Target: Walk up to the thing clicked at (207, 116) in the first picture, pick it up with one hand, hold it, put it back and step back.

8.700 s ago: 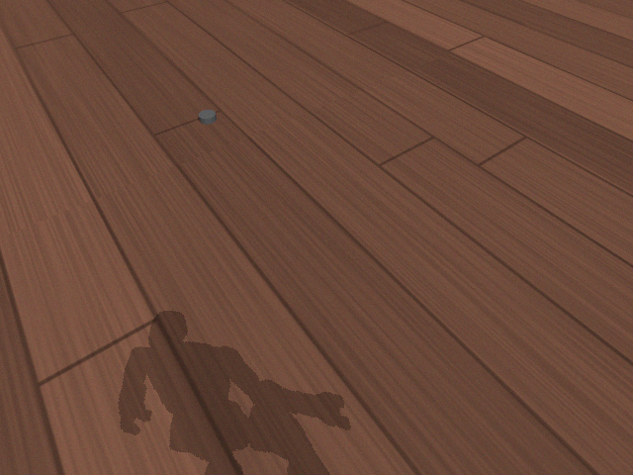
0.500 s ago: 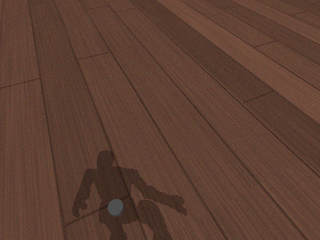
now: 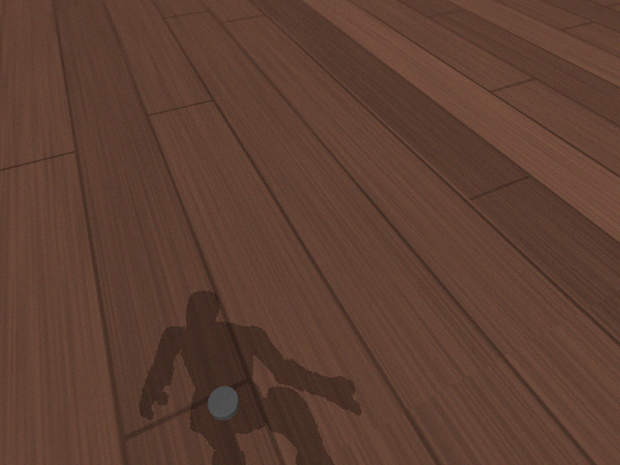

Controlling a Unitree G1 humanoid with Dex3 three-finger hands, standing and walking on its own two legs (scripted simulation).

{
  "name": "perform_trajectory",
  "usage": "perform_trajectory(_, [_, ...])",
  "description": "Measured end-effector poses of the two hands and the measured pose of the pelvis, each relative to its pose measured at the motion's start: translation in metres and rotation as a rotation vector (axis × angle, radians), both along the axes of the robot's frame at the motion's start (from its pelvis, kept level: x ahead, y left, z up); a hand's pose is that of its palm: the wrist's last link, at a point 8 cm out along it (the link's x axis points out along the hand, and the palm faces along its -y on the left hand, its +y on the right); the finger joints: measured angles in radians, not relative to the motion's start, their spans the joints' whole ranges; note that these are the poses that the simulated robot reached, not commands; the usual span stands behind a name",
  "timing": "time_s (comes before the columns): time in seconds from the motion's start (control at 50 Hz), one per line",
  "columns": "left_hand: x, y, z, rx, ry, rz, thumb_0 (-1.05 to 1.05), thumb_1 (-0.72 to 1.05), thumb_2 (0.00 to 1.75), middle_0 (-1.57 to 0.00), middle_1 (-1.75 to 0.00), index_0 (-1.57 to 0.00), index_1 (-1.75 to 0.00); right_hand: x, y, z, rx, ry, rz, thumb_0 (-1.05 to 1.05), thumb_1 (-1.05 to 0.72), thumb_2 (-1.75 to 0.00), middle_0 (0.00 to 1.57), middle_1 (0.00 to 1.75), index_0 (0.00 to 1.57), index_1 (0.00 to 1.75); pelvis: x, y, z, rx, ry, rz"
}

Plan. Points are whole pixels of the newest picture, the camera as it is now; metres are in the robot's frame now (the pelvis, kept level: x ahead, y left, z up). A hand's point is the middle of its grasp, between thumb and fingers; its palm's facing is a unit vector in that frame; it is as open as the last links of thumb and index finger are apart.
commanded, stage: stand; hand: left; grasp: from above
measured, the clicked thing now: (223, 403) +0.43 +0.27 -0.77
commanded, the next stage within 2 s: rise first in 0.84 s
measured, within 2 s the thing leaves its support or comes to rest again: neither
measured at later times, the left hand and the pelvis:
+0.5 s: hand out of the picture +0.07 +0.26 -0.16, palm faces -0.03 -0.94 -0.35, open 7.3 cm; pelvis +0.00 +0.00 +0.00, yaw +0 degrees
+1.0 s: hand out of the picture +0.08 +0.25 -0.16, palm faces +0.01 -0.94 -0.34, open 7.4 cm; pelvis +0.00 +0.00 +0.00, yaw +0 degrees
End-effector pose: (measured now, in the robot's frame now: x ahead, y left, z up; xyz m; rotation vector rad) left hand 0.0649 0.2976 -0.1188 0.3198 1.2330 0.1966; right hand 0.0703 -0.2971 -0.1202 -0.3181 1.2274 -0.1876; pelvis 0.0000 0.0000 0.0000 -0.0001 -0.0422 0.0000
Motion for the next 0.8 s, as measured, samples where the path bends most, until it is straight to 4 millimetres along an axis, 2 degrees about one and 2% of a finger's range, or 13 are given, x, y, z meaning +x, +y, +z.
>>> perform_trajectory(0.8, [-0.0016,0.0022,0.0002,0.003,0.006,-0.003,0.00,0.91,0.90,-0.21,-0.30,-0.21,-0.30,-0.0028,0.0012,-0.0006,0.001,0.008,-0.007,0.01,-0.90,-0.90,0.20,0.30,0.20,0.30,0.0005,0.0017,0.0000,0.000,0.001,-0.001])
